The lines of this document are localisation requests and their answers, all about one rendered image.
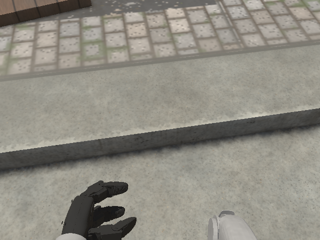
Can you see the robot left hand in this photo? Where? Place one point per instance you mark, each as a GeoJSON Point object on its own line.
{"type": "Point", "coordinates": [84, 219]}

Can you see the right robot thigh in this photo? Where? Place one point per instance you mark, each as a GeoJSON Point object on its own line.
{"type": "Point", "coordinates": [229, 227]}

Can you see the right robot shin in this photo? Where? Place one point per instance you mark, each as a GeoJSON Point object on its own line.
{"type": "Point", "coordinates": [227, 212]}

